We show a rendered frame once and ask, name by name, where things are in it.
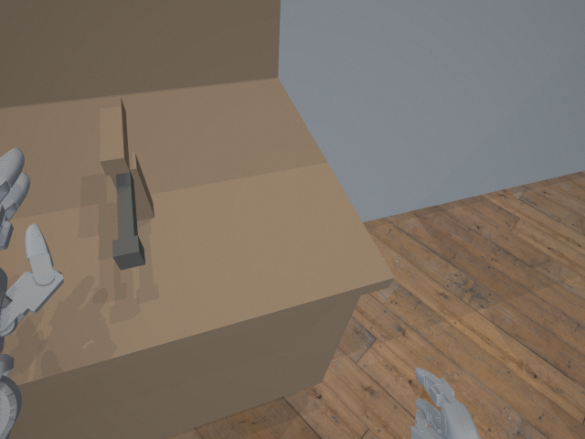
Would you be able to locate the robot left hand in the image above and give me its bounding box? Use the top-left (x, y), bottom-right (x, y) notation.
top-left (0, 147), bottom-right (64, 353)

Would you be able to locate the tap lever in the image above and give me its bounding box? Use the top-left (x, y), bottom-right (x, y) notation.
top-left (112, 171), bottom-right (145, 270)

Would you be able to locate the counter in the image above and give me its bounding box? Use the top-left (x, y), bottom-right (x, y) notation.
top-left (0, 0), bottom-right (395, 439)

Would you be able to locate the robot right hand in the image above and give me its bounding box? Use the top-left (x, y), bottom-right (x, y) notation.
top-left (410, 368), bottom-right (481, 439)

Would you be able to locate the robot left forearm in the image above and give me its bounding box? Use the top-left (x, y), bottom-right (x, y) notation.
top-left (0, 354), bottom-right (22, 439)

